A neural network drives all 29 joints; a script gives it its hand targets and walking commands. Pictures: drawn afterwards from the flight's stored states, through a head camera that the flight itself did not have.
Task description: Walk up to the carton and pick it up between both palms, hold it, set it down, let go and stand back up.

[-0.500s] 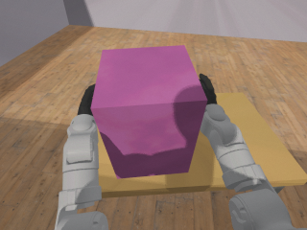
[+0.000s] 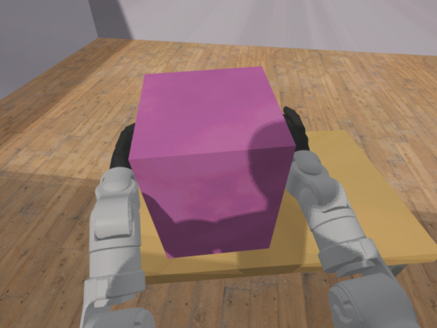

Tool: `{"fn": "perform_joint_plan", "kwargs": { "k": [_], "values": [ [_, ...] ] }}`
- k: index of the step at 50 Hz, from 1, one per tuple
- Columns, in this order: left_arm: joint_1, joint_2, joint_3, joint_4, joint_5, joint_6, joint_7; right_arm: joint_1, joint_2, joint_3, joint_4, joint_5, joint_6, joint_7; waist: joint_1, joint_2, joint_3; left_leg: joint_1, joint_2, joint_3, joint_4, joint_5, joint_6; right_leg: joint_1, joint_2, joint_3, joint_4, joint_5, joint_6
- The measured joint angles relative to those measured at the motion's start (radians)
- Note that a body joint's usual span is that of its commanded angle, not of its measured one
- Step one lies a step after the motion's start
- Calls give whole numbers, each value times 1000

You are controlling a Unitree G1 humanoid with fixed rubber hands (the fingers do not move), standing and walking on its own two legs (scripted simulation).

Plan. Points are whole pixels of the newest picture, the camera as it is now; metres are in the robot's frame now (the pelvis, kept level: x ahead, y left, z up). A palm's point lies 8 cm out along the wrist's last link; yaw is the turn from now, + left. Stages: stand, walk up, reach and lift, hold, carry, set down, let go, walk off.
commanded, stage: hold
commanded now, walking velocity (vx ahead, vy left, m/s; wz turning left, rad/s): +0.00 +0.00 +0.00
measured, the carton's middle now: (211, 168) +0.38 +0.01 +0.14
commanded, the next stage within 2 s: set down in 0.08 s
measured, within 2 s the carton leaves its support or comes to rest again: neither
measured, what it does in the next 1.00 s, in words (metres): stands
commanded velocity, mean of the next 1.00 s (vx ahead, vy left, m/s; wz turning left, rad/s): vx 0.00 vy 0.00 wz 0.00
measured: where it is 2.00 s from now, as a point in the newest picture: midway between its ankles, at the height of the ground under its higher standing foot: outside the picture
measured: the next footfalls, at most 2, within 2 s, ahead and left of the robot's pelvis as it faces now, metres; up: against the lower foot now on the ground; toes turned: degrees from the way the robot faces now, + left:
none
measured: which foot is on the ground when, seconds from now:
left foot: down 0.00-1.00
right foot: down 0.00-1.00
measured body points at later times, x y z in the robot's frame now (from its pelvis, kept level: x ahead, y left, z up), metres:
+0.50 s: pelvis +0.00 +0.00 +0.00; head -0.04 +0.03 +0.45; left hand +0.37 +0.17 +0.17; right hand +0.39 -0.14 +0.18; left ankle +0.06 +0.13 -0.75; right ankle -0.02 -0.12 -0.75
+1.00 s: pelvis +0.02 -0.02 +0.00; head +0.00 +0.00 +0.45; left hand +0.39 +0.15 +0.12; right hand +0.42 -0.15 +0.14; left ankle +0.06 +0.13 -0.75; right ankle -0.02 -0.12 -0.75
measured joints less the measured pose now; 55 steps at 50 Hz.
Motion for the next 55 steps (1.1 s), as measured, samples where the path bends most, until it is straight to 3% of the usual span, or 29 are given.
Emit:
{"fn": "perform_joint_plan", "kwargs": {
  "k": [12, 17, 25, 43, 55],
  "values": [
    [-2, -1, 12, -12, 4, -11, -13, 0, 15, -11, -20, -12, -3, -4, -3, -4, -1, 7, -2, -5, 3, -1, 1, 10, -1, -5, 2, -1, 1],
    [-40, -23, 34, 46, 50, -57, -16, -24, 41, -79, 48, -86, -62, 48, 14, -14, -8, 12, -7, 4, -9, 4, 3, -2, -8, 3, 18, -8, 1],
    [-38, -58, 55, 111, 125, -171, -19, -22, 66, -144, 180, -199, -235, 120, 51, -22, 13, 36, -5, 10, -40, 16, -1, 13, -6, 8, 3, -5, -6],
    [10, -53, 26, 221, 51, -341, 54, -4, 45, -128, 298, -203, -424, 124, 83, -18, 19, -19, 23, -8, -33, 7, -29, -32, 24, -7, -5, -9, -32],
    [26, -95, 109, 233, 91, -351, 26, -42, 32, -82, 387, -213, -437, 120, 97, -3, 36, 2, 27, 5, -52, 3, -33, -25, 26, 5, -6, -18, -34]
  ]
}}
